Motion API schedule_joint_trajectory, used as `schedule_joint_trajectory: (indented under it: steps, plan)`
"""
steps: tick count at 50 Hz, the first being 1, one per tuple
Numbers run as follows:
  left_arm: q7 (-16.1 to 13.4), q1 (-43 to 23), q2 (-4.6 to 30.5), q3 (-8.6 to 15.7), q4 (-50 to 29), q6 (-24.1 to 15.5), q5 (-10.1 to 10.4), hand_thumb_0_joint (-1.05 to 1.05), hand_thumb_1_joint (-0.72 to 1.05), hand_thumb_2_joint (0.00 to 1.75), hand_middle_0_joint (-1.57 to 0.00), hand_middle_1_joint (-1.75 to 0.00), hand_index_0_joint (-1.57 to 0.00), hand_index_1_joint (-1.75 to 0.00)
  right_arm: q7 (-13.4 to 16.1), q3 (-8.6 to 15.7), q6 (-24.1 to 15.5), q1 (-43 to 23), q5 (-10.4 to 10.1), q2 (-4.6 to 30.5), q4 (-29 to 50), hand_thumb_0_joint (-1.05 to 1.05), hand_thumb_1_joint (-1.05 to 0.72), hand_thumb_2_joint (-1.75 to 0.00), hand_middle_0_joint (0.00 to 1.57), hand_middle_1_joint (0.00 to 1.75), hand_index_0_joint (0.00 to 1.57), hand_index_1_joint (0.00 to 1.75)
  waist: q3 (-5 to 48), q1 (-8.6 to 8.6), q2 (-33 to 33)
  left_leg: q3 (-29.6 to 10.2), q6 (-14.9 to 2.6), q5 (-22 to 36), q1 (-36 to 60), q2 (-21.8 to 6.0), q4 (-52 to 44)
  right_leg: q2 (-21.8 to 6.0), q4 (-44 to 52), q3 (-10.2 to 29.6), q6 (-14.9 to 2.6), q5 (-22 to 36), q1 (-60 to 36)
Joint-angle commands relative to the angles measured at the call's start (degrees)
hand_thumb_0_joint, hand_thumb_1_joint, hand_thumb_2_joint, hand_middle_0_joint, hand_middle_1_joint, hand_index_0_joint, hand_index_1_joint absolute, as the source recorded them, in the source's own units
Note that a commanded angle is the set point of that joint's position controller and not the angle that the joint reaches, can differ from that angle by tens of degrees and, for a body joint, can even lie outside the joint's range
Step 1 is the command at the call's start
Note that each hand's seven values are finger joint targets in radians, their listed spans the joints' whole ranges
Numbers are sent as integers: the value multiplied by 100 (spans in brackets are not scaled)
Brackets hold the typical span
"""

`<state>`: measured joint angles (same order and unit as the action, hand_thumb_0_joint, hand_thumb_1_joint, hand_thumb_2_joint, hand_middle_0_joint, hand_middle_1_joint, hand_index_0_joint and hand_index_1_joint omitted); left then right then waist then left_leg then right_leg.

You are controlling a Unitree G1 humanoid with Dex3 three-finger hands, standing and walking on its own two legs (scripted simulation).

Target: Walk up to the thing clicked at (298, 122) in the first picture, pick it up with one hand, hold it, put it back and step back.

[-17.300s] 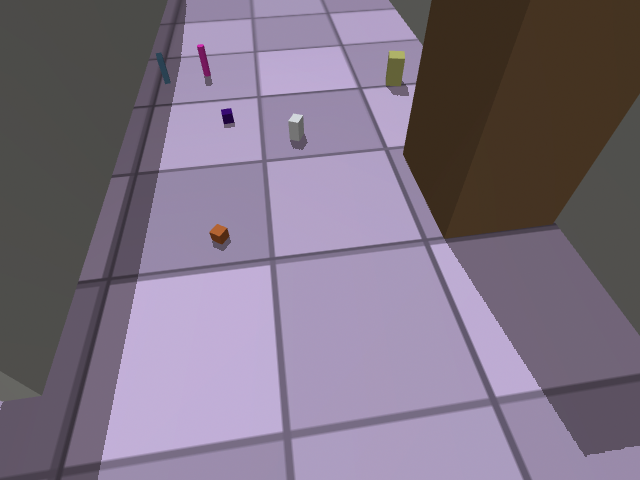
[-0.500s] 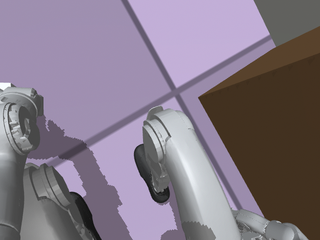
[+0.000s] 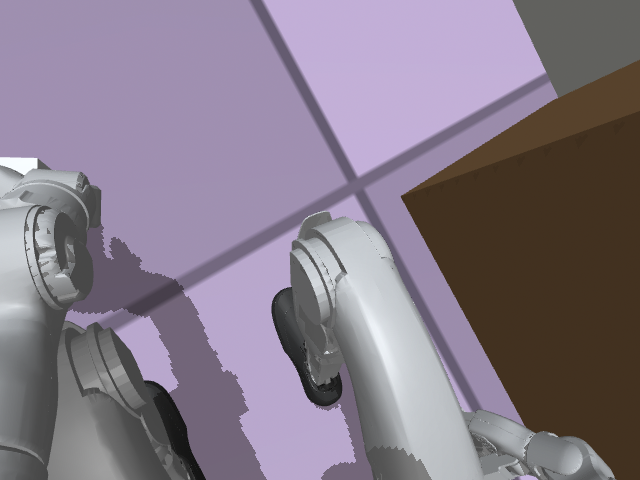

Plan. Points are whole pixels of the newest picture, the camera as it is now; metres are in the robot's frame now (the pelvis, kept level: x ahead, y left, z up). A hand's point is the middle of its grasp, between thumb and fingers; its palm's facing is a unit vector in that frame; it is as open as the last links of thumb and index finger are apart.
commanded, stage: rest palm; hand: left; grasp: from above
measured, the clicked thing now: (27, 200) +0.48 +0.19 -0.25
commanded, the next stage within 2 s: close in 0.14 s
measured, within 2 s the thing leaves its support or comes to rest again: leaves its support in 1.34 s
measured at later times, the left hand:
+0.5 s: hand (42, 201) +0.47 +0.16 -0.21, palm faces -0.05 -0.51 -0.86, open 11.1 cm
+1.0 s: hand (41, 202) +0.47 +0.16 -0.21, palm faces -0.05 -0.51 -0.86, open 10.0 cm
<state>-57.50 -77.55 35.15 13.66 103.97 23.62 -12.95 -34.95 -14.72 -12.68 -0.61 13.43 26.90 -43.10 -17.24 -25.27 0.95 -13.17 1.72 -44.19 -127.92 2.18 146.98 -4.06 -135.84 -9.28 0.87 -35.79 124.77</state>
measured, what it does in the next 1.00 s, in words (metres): stands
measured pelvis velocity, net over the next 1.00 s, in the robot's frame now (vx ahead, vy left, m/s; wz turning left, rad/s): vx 0.00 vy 0.00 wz -0.01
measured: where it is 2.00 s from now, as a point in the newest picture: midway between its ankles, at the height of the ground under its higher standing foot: (249, 413)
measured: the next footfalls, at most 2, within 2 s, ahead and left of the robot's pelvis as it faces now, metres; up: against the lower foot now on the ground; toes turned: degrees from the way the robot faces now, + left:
none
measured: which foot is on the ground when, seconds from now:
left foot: down 0.00-1.00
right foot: down 0.00-1.00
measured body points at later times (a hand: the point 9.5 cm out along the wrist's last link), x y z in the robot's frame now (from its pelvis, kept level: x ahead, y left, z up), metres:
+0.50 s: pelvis +0.00 +0.00 +0.00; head +0.29 +0.04 +0.34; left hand +0.47 +0.19 -0.16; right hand +0.01 -0.28 -0.08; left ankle +0.06 +0.12 -0.27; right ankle +0.12 -0.12 -0.27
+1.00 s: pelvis +0.00 +0.00 +0.00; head +0.28 +0.04 +0.35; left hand +0.47 +0.19 -0.16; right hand +0.00 -0.27 -0.08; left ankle +0.06 +0.12 -0.27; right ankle +0.12 -0.12 -0.27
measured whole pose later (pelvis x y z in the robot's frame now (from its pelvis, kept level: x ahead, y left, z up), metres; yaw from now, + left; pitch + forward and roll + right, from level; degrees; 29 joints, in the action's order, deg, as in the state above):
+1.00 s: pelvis +0.00 +0.00 +0.00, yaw +0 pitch +25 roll -12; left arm -57.7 -77.5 34.4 13.8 104.5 23.0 -13.0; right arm -35.0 -14.7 -12.0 -0.4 14.1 26.5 -43.6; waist -16.4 -25.7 0.3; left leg -13.4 2.0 -44.2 -128.2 1.9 146.7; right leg -3.7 -135.5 -9.5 0.6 -35.4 125.4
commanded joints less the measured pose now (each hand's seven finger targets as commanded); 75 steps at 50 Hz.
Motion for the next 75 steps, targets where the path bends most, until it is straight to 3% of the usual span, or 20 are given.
schedule_joint_trajectory:
  steps: [1, 12, 16, 19, 21, 26, 33, 41, 43, 47, 55, 58, 59, 62, 64, 65, 68, 72, 73, 75]
  plan:
    - [-149, -1887, 103, -88, -466, -61, -50, 0, -31, 90, -41, -76, -33, -85, -58, 465, 20, 1054, -1, 1831, -239, 0, -92, -92, 20, 30, 20, 30, 4078, -901, -1641, 437, -194, 1012, 2160, 73, -1556, 269, 1150, -746, 97, 1246, -2451]
    - [-208, -1887, 81, -58, -455, -50, 2, 0, -27, 90, -44, -78, -36, -86, -41, 387, 75, 1129, 42, 1800, -204, 0, -93, -92, 20, 30, 20, 30, 4221, -970, -1600, 495, -210, 1102, 2123, 80, -1478, 278, 1212, -653, 104, 1364, -2621]
    - [-190, -1899, 302, -1, -495, -52, -21, 0, -10, 84, -55, -71, -48, -79, -29, 389, 94, 1101, 45, 1802, -287, 0, -93, -92, 20, 30, 20, 30, 4273, -870, -1475, 597, -249, 1111, 1823, 86, -1464, 317, 1272, -618, 147, 1370, -2798]
    - [-228, -1798, 373, 34, -448, -32, -59, 0, -10, 74, -57, -60, -49, -68, -26, 392, 99, 1193, 31, 1783, -257, 0, -93, -92, 20, 30, 20, 30, 4314, -897, -1502, 557, -285, 1082, 1840, 72, -1454, 303, 1294, -566, 140, 1368, -2789]
    - [-176, -1799, 283, -24, -440, -26, -51, 0, -6, 78, -57, -66, -50, -73, -24, 391, 117, 1046, 58, 1805, -275, 0, -92, -92, 20, 30, 20, 30, 4242, -903, -1506, 537, -246, 1091, 1929, 88, -1469, 277, 1183, -676, 147, 1332, -2726]
    - [-126, -1810, 244, -53, -328, -37, -47, 0, -3, 70, -60, -60, -53, -67, -8, 392, 112, 1073, 32, 1815, -261, 0, -92, -92, 20, 30, 20, 30, 4269, -934, -1516, 507, -233, 972, 1912, 42, -1496, 351, 1283, -650, 108, 1219, -2593]
    - [-157, -1701, 218, -87, -279, -53, -107, 0, 9, 82, -71, -62, -62, -71, -18, 395, 111, 1082, 56, 1788, -253, 0, -92, -92, 20, 30, 20, 30, 4037, -911, -1654, 409, -247, 990, 2044, 69, -1538, 277, 1167, -713, 70, 1237, -2428]
    - [-151, -1539, 175, -72, -218, -79, -83, 0, 17, 75, -78, -56, -70, -65, -37, 440, 102, 1173, 25, 1786, -218, 0, -93, -92, 20, 30, 20, 30, 4135, -838, -1523, 472, -244, 989, 1794, 36, -1538, 378, 1292, -618, 68, 1254, -2531]
    - [-121, -1584, 115, -117, -191, -88, -80, 0, 22, 79, -80, -59, -73, -68, -46, 391, 105, 1182, 42, 1770, -168, 0, -93, -92, 20, 30, 20, 30, 4155, -910, -1463, 461, -229, 1033, 1817, 73, -1535, 366, 1265, -662, 79, 1268, -2591]
    - [-146, -1605, 242, -25, -222, -90, -44, 0, 25, 76, -86, -59, -79, -67, -50, 396, 96, 1174, 28, 1765, -172, 0, -94, -92, 20, 30, 20, 30, 4217, -843, -1465, 462, -248, 1001, 1774, 54, -1547, 364, 1288, -634, 93, 1278, -2632]
    - [62, -1842, 334, -89, -609, -49, -202, 0, 30, 72, -86, -59, -81, -65, -28, 446, 102, 1082, 21, 1637, -376, 0, -93, -92, 20, 30, 20, 30, 4318, -741, -1678, 581, -217, 947, 1881, 29, -1648, 349, 1322, -650, 102, 1191, -2543]
    - [18, -1976, 571, 49, -922, 6, -308, 0, 31, 67, -90, -52, -84, -59, -34, 535, 126, 1307, -53, 1628, -411, 0, -93, -92, 20, 30, 20, 30, 4657, -576, -1913, 580, -219, 1006, 1982, -43, -1791, 371, 1398, -516, 80, 1343, -2676]
    - [26, -2001, 443, 10, -1048, 47, -307, 0, 32, 68, -91, -50, -85, -57, -41, 555, 145, 1272, -37, 1556, -430, 0, -93, -91, 20, 30, 20, 30, 4697, -572, -1929, 599, -210, 1084, 2045, -37, -1792, 341, 1367, -506, 91, 1442, -2751]
    - [13, -2162, 591, 201, -1440, 159, -425, 0, 27, 60, -88, -43, -81, -50, -37, 677, 172, 1432, -79, 1522, -428, 0, -93, -91, 20, 30, 20, 30, 5029, -492, -2101, 625, -217, 1166, 2210, -77, -1907, 330, 1473, -410, 77, 1582, -2812]
    - [68, -2119, 406, 197, -1479, 235, -457, 0, 31, 58, -88, -42, -82, -49, -30, 710, 230, 1564, -101, 1403, -421, 0, -92, -91, 20, 30, 20, 30, 5105, -521, -2144, 588, -187, 1239, 2448, -90, -1997, 293, 1423, -384, 46, 1665, -2742]
    - [98, -2295, 523, 207, -1749, 245, -598, 0, 32, 57, -88, -43, -83, -49, -22, 781, 240, 1603, -134, 1432, -528, 0, -92, -91, 20, 30, 20, 30, 5286, -436, -2249, 647, -167, 1249, 2398, -110, -2059, 346, 1495, -359, 40, 1691, -2778]
    - [275, -2346, 359, 180, -1869, 348, -734, 0, 40, 57, -92, -44, -88, -48, -12, 872, 272, 1701, -168, 1278, -558, 0, -92, -91, 20, 30, 20, 30, 5397, -399, -2048, 749, -153, 1315, 2252, -108, -2101, 346, 1593, -294, 57, 1744, -2825]
    - [392, -2220, 224, 258, -1628, 532, -928, 0, 54, 64, -105, -43, -100, -48, 38, 1055, 314, 2034, -288, 1214, -583, 0, -92, -91, 20, 30, 20, 30, 5813, -231, -1944, 777, -98, 1504, 2272, -165, -2334, 401, 1762, -184, 8, 1912, -2829]
    - [459, -2316, 80, 158, -1561, 580, -995, 0, 59, 64, -108, -43, -104, -48, 50, 1070, 322, 2065, -261, 1154, -718, 0, -92, -91, 20, 30, 20, 30, 5702, -278, -1873, 800, -94, 1438, 2132, -149, -2344, 408, 1790, -186, 9, 1875, -2800]
    - [507, -2055, 118, 273, -1354, 639, -1134, 0, 66, 67, -114, -44, -109, -49, 102, 1206, 320, 2221, -368, 1140, -717, 0, -91, -90, 20, 30, 20, 30, 5954, -68, -1787, 850, -78, 1474, 2033, -165, -2472, 444, 1913, -101, -5, 1883, -2872]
